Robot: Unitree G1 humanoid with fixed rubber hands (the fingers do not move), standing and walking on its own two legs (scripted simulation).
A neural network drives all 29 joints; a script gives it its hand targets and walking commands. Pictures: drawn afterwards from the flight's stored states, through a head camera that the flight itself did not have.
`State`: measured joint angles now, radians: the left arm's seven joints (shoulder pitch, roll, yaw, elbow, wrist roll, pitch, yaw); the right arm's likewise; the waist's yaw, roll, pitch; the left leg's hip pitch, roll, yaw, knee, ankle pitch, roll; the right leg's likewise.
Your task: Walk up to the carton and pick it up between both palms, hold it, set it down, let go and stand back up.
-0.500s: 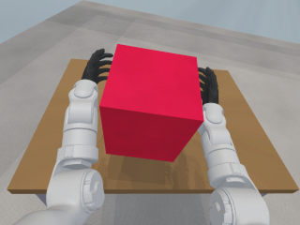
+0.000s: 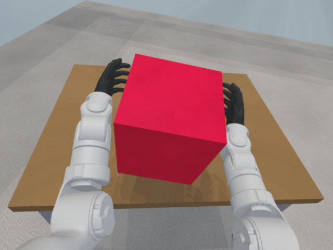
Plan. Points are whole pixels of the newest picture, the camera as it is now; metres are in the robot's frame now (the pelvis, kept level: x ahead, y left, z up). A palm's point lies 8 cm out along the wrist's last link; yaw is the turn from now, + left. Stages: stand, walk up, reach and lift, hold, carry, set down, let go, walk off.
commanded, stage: set down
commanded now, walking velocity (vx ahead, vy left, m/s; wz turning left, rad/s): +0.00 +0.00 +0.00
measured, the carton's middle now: (165, 125) +0.40 -0.02 +0.09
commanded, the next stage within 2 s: none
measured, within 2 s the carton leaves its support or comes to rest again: neither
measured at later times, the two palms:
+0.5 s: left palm (107, 93) +0.47 +0.14 +0.13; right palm (222, 116) +0.41 -0.16 +0.12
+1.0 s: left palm (113, 92) +0.52 +0.13 +0.10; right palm (213, 128) +0.42 -0.16 +0.06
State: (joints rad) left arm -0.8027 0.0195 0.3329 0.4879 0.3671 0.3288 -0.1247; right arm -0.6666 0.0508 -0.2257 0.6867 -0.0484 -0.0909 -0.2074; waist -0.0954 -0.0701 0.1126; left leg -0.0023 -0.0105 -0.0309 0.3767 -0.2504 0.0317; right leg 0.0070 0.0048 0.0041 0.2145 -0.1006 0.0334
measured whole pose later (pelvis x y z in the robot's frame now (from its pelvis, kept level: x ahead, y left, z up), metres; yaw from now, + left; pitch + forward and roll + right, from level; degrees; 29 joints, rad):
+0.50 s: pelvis +0.04 +0.01 +0.00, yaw +0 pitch -4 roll -3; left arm -0.88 0.05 0.40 0.78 0.37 0.17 -0.15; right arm -0.68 0.17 -0.46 0.69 -0.22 -0.09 -0.15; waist -0.10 -0.07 0.11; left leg 0.00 -0.01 -0.03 0.38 -0.30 0.03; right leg 0.01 0.00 0.00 0.21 -0.14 0.04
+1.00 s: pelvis +0.07 +0.01 +0.01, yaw +0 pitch +3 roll -3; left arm -0.84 0.05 0.36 0.71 0.35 0.23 -0.18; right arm -0.57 0.16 -0.38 0.85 -0.22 -0.37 -0.27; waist -0.11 -0.05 0.08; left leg -0.09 -0.01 -0.03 0.37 -0.23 0.00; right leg -0.06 0.01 -0.02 0.18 -0.08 -0.02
